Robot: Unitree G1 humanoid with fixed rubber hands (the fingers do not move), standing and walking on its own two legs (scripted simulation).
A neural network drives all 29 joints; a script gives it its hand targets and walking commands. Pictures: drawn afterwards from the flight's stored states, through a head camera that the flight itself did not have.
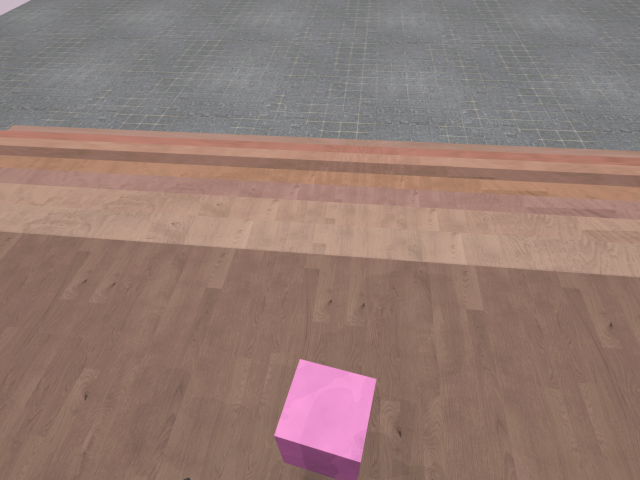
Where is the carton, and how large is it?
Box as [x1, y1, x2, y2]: [274, 359, 375, 479]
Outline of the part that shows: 300,359 274,434 284,462 337,479 356,479 375,379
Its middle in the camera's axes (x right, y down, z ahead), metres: +0.02 +0.50 +1.05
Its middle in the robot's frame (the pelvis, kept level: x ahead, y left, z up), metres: +0.40 +0.03 -0.64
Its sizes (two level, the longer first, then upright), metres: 0.210 0.200 0.250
